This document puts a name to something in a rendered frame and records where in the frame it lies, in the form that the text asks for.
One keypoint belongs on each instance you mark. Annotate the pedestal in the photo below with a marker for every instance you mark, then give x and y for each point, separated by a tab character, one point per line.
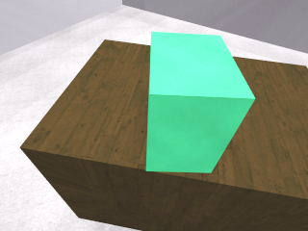
91	147

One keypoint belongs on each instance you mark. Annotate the carton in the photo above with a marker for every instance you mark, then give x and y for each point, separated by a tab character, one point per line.
197	99

